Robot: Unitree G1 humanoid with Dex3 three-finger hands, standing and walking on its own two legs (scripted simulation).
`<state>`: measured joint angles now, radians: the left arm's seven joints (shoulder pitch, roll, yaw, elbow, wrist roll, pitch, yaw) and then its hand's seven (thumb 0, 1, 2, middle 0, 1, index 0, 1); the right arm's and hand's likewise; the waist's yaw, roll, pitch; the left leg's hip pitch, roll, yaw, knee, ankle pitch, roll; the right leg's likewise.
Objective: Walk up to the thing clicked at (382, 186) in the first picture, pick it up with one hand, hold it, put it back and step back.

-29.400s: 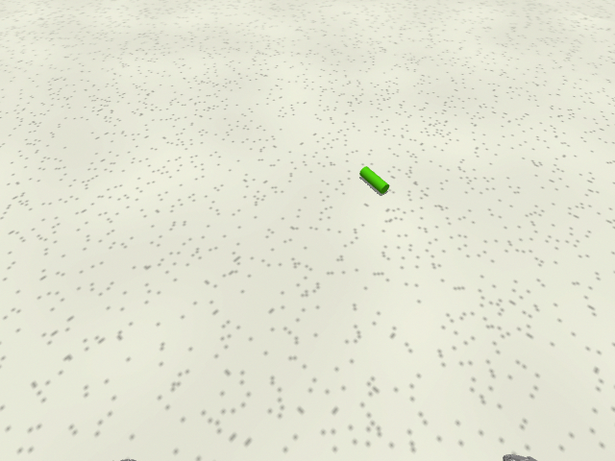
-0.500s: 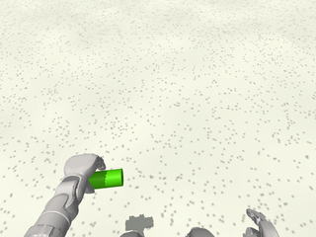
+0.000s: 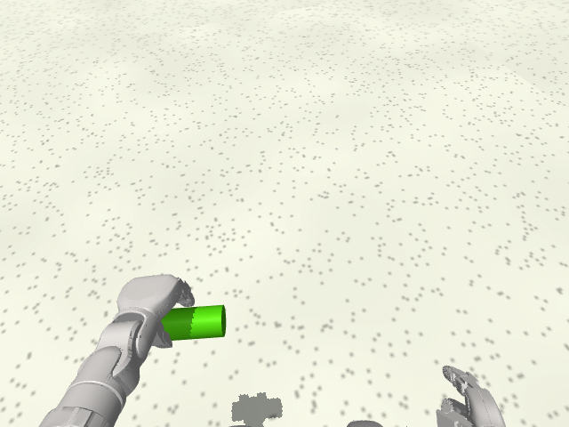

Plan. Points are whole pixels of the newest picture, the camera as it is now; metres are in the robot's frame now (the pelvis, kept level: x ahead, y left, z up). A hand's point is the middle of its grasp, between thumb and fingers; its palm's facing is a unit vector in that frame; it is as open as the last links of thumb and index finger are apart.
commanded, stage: hold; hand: left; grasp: from above
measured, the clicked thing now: (179, 323) +0.29 +0.20 -0.10
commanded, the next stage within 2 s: crouch in 1.36 s
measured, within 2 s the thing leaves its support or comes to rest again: neither
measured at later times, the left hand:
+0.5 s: hand (158, 318) +0.28 +0.22 -0.04, palm faces -0.46 -0.06 -0.89, open 7.8 cm
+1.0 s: hand (156, 318) +0.27 +0.22 -0.04, palm faces -0.47 -0.07 -0.88, open 7.8 cm
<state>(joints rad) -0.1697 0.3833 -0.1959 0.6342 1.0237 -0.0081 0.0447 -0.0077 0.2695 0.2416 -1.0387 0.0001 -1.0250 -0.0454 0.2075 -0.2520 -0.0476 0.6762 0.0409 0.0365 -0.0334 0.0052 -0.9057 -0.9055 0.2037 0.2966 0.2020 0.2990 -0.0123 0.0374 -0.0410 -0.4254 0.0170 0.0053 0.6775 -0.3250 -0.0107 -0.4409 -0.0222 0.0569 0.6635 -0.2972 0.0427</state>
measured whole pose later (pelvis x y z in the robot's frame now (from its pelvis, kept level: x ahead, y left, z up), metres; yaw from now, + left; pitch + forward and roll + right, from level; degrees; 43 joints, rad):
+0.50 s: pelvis +0.00 +0.00 +0.01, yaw +0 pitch +2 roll +0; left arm -0.15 0.39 -0.20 0.57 1.01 0.00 -0.02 -0.01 0.29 0.21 -1.03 0.00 -1.02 -0.05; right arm 0.19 -0.25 -0.04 0.66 0.05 0.05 -0.04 0.01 -0.90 -0.90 0.20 0.30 0.20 0.30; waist 0.00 0.05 -0.03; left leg -0.35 0.02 0.01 0.60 -0.29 -0.01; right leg -0.37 -0.02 0.06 0.60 -0.27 0.04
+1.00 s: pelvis +0.00 +0.00 +0.01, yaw +0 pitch +1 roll +0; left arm -0.15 0.40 -0.21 0.56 1.00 -0.01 -0.03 -0.01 0.29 0.24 -1.02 -0.01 -1.00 -0.07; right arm 0.18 -0.25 -0.03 0.66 0.05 0.06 -0.05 0.01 -0.90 -0.90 0.20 0.30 0.20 0.30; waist 0.01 0.05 -0.01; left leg -0.30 0.01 0.01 0.55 -0.27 -0.01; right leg -0.32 -0.03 0.06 0.55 -0.25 0.04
